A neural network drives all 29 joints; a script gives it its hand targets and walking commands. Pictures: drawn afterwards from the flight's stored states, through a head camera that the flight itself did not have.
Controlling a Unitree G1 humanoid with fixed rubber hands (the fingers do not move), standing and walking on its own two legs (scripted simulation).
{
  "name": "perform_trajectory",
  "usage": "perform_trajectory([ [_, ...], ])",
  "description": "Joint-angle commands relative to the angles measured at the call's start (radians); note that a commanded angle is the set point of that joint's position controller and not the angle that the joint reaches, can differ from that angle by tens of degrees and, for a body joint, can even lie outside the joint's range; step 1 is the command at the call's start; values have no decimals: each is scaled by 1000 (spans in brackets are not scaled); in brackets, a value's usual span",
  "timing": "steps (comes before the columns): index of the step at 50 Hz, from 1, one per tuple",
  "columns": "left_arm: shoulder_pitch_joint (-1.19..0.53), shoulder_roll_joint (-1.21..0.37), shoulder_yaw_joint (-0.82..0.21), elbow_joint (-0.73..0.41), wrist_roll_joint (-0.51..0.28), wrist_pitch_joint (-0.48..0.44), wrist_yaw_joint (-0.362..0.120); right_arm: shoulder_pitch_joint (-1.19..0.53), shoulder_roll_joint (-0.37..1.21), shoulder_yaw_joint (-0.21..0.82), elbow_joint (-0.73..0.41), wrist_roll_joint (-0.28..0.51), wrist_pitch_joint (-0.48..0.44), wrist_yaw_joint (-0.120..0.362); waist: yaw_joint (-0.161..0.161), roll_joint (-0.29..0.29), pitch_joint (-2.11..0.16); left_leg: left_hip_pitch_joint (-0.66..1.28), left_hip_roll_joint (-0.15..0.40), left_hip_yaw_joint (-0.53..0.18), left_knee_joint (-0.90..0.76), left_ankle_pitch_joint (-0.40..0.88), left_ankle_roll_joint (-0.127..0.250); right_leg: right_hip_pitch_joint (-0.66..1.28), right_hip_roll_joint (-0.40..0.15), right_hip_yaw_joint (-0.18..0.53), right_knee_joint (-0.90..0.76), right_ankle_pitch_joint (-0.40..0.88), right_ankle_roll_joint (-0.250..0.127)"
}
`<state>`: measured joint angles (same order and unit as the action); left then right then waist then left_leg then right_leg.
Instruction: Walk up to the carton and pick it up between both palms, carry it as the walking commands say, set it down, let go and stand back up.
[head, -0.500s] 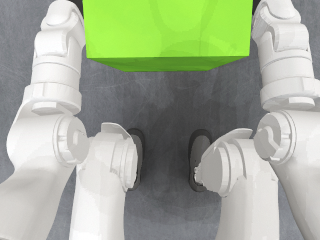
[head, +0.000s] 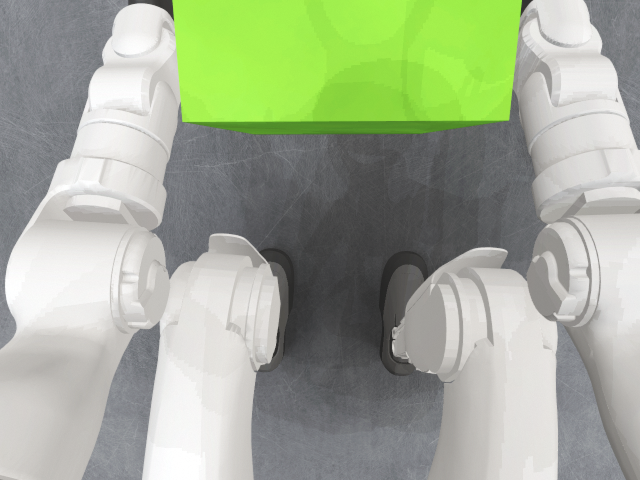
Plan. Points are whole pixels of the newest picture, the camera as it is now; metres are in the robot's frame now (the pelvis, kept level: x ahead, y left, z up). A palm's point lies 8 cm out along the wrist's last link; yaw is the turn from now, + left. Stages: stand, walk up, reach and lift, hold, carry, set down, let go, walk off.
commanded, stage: set down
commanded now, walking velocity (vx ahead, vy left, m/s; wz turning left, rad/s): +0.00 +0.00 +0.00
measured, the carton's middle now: (340, 14) +0.55 +0.01 -0.23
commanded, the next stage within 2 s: let go in 1.66 s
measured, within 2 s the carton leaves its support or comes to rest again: neither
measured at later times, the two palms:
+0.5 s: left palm out of the picture +0.53 +0.22 -0.15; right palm out of the picture +0.56 -0.20 -0.15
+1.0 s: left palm out of the picture +0.54 +0.23 +0.01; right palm out of the picture +0.57 -0.21 +0.01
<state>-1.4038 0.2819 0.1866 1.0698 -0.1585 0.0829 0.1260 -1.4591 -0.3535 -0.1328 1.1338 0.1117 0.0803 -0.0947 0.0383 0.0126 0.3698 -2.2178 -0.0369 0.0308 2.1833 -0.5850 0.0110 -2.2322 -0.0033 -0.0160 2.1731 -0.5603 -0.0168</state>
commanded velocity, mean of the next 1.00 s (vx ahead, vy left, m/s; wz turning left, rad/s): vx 0.00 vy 0.00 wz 0.00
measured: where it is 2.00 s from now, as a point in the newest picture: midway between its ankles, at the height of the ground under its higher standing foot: (333, 331)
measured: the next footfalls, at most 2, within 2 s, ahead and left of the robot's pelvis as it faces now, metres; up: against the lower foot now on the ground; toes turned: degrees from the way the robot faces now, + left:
none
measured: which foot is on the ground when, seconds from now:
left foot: down 0.00-1.00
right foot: down 0.00-1.00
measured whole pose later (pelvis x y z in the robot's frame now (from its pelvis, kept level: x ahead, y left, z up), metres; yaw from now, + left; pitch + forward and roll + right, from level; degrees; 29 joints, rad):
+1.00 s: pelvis +0.02 +0.00 +0.11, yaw +0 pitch +47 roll +1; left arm -1.16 0.33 0.27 0.85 -0.14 0.18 0.04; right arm -1.25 -0.42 -0.19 0.94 0.10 0.18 0.01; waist 0.04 0.00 0.00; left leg -2.05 -0.04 0.03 1.77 -0.54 0.01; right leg -2.07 0.01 0.00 1.77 -0.51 -0.01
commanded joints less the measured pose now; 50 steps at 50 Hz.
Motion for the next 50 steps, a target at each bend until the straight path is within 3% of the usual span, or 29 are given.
perform_trajectory([
  [1,-230,133,-33,-74,-54,-42,26,-258,-146,19,-70,48,-42,-20,-8,-29,-1260,550,-16,-9,-175,350,-60,631,38,14,-122,323,24],
  [7,-179,167,-42,-79,-75,-55,21,-215,-168,53,-64,102,-56,-6,5,-33,-1300,553,-8,-21,-171,412,-52,610,31,22,-111,362,21],
  [18,-175,201,-35,-80,-90,-49,-11,-208,-221,50,-76,117,-43,24,1,-44,-1239,510,15,-18,-177,322,-39,561,12,32,-124,270,21],
  [25,-168,255,-14,-257,-99,-9,-3,-208,-264,22,-266,116,-1,16,13,-59,-1537,666,-5,17,-205,369,-33,737,30,-2,-153,318,26],
  [29,-114,234,2,-286,-80,36,-3,-167,-249,6,-290,87,42,21,13,-72,-1495,646,-15,21,-266,338,-29,741,40,-11,-208,293,21],
  [38,-18,181,60,-254,-2,48,-48,-57,-202,-54,-212,16,48,74,12,-46,-1336,599,-24,22,-416,340,-42,645,51,-4,-366,289,18],
  [50,43,196,112,-355,23,92,-96,-26,-201,-79,-329,-22,95,105,19,-72,-1491,721,-36,47,-610,407,-46,865,67,-23,-564,356,26],
])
